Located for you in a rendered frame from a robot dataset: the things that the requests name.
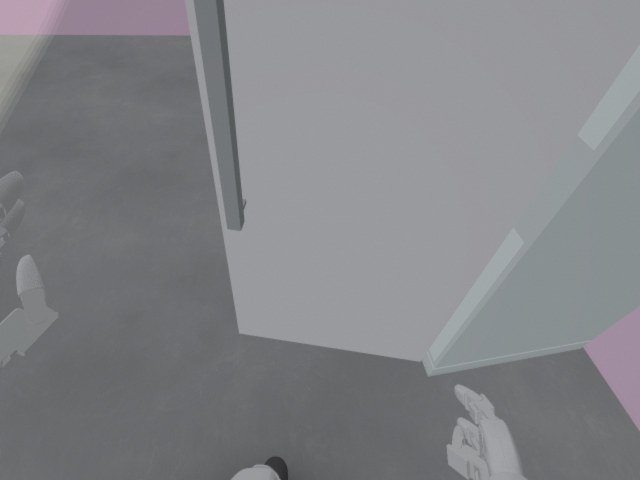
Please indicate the right robot hand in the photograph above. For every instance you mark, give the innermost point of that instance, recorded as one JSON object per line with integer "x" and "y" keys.
{"x": 493, "y": 447}

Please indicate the handle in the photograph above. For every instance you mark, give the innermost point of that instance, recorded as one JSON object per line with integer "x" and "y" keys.
{"x": 210, "y": 17}

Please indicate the left robot hand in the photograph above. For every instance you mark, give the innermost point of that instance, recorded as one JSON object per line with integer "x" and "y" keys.
{"x": 21, "y": 330}

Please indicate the left robot shin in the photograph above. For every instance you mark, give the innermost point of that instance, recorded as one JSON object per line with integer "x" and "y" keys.
{"x": 267, "y": 467}

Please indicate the left robot foot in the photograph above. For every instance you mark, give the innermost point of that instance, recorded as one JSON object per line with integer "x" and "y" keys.
{"x": 279, "y": 466}

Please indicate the fridge door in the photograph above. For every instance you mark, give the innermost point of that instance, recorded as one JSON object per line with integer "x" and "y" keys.
{"x": 388, "y": 147}

